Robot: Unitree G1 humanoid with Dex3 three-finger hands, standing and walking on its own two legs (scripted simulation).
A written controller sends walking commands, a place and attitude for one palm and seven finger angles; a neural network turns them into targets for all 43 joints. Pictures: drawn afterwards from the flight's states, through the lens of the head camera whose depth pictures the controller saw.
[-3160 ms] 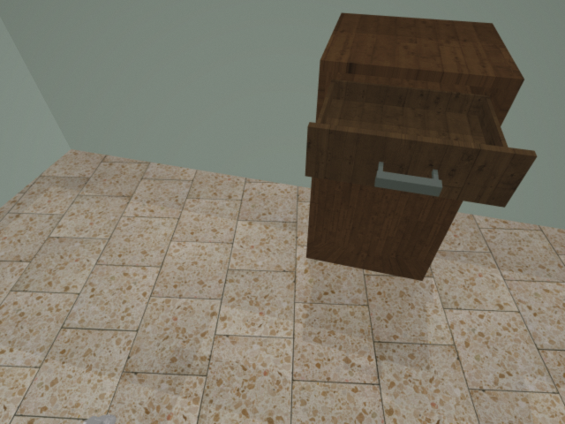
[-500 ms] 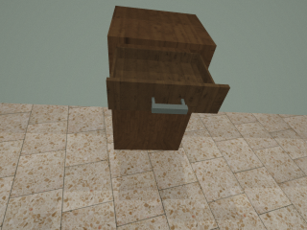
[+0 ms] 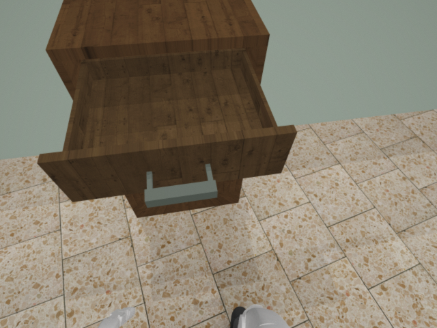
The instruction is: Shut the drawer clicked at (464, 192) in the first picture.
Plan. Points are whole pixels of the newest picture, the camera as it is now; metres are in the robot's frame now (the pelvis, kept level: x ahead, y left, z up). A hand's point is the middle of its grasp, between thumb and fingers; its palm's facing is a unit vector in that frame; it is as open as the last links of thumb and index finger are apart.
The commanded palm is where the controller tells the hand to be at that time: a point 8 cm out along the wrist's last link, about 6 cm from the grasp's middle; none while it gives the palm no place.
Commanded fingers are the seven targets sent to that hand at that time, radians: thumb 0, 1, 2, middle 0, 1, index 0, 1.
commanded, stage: come to a stop and stand still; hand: left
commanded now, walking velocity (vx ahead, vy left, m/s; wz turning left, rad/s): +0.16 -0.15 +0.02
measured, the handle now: (180, 183) +0.37 +0.07 +0.03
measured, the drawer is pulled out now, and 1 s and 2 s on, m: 0.29 0.29 0.29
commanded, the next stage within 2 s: look again from close up in 1.58 s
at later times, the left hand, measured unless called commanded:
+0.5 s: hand out of the picture +0.07 +0.14 -0.14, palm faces +0.13 -0.96 -0.27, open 7.3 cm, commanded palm none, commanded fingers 0.00 0.90 0.90 -0.20 -0.30 -0.20 -0.30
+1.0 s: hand out of the picture -0.02 +0.23 -0.14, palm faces +0.08 -0.94 -0.32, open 7.4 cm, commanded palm none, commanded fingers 0.00 0.90 0.90 -0.20 -0.30 -0.20 -0.30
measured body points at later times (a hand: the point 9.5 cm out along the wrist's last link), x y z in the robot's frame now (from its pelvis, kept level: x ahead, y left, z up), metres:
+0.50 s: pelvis +0.05 -0.05 +0.02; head +0.08 -0.07 +0.47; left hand +0.07 +0.19 -0.12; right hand +0.17 -0.27 -0.13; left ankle +0.03 +0.10 -0.64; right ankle +0.11 -0.09 -0.72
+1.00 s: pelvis -0.06 +0.03 +0.00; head -0.08 -0.01 +0.45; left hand -0.03 +0.28 -0.12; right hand -0.03 -0.19 -0.17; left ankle -0.04 +0.12 -0.72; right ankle -0.02 -0.06 -0.72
